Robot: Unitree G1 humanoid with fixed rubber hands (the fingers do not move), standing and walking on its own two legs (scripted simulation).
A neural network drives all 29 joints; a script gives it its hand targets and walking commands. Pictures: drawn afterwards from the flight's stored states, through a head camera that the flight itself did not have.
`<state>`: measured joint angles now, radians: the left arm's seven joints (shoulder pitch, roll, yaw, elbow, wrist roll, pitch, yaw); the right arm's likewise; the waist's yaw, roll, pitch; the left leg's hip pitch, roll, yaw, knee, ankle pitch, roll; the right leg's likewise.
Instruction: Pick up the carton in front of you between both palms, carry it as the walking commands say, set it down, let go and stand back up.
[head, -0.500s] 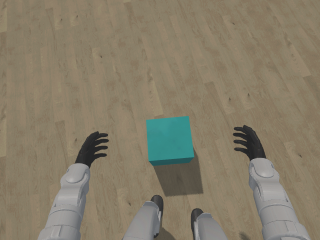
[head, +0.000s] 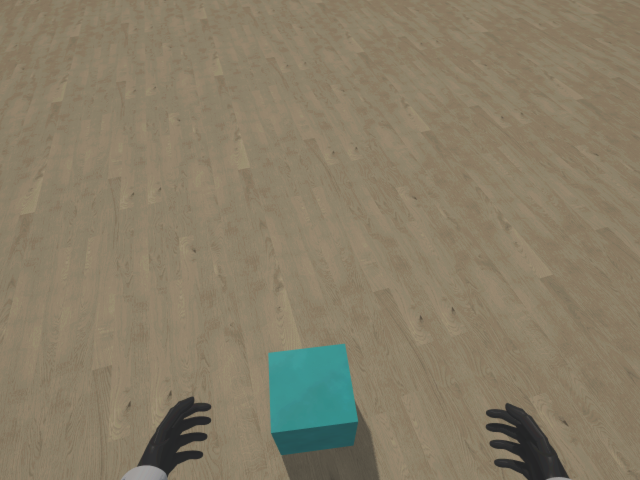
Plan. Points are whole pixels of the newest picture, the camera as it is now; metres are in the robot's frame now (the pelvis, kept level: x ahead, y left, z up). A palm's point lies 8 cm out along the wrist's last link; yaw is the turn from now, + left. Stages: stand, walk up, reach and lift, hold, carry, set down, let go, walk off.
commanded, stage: let go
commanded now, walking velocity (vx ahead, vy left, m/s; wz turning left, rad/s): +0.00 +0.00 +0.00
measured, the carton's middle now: (312, 400) +0.42 +0.07 -0.65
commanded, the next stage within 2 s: stand in 0.34 s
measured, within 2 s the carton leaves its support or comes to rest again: neither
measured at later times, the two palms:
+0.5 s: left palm out of the picture +0.14 +0.28 -0.09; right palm out of the picture +0.13 -0.24 -0.10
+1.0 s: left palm out of the picture +0.08 +0.28 -0.13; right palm out of the picture +0.16 -0.21 -0.13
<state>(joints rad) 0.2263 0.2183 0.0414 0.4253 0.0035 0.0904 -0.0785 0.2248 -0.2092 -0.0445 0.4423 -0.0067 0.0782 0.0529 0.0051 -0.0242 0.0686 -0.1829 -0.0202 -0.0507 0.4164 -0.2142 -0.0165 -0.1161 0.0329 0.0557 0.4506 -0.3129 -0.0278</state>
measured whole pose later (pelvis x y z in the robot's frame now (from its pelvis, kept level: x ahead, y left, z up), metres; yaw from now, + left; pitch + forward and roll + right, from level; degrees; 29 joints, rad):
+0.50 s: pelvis +0.02 +0.01 -0.01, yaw +2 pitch +2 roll +1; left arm 0.28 0.28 0.03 0.55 0.04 -0.01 0.03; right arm 0.31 -0.24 -0.03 0.66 -0.03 -0.04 0.00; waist 0.00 -0.04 -0.05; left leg -0.29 -0.06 -0.07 0.54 -0.29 0.00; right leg -0.20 -0.01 0.00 0.55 -0.40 0.00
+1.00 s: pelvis +0.04 +0.02 -0.02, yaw +6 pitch +5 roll +0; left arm 0.37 0.26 0.00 0.67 0.01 0.00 0.06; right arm 0.32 -0.23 0.00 0.74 -0.02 -0.02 -0.03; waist 0.03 -0.01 -0.10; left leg -0.39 -0.08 -0.13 0.72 -0.41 0.02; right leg -0.23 -0.03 -0.07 0.65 -0.50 0.01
